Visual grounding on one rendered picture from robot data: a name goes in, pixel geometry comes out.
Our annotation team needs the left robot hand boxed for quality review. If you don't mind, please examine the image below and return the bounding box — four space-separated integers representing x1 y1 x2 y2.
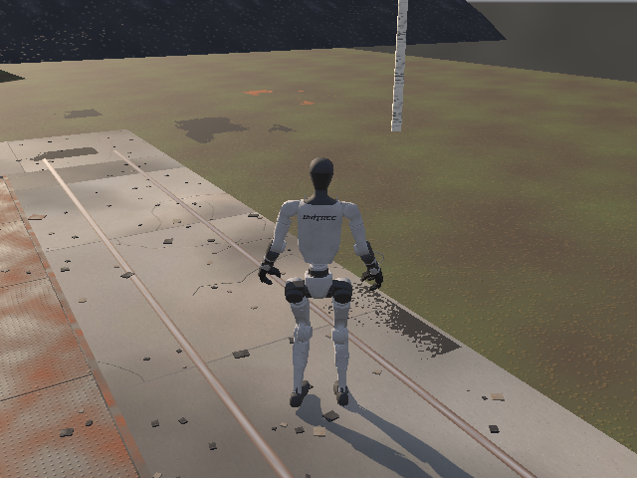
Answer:
258 266 281 285

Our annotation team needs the left robot upper arm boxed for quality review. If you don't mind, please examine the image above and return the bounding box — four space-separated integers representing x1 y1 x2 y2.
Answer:
270 200 300 254

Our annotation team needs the right robot thigh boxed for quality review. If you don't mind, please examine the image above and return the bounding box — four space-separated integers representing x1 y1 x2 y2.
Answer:
331 278 352 345

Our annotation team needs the left robot forearm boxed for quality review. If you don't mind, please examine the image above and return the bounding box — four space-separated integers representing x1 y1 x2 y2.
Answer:
261 238 280 271

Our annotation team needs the left robot foot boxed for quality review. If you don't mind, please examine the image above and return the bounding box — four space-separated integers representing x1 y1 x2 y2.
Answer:
290 380 310 407

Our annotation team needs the right robot forearm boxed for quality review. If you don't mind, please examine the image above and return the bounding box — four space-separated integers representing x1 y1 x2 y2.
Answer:
360 240 380 275

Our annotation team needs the right robot hand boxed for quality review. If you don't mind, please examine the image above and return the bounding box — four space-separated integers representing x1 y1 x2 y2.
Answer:
360 268 383 291

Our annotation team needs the right robot upper arm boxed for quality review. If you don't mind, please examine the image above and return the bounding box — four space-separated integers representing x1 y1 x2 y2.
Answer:
341 201 370 256

